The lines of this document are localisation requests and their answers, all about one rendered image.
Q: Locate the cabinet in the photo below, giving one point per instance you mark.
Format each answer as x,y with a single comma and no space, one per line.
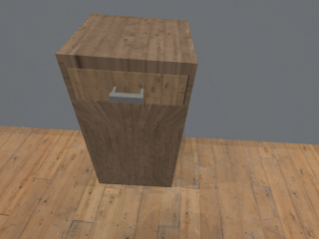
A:
131,143

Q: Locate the handle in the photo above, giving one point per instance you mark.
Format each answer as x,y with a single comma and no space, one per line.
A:
126,97

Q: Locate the drawer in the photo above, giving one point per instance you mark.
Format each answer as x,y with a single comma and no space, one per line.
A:
159,89

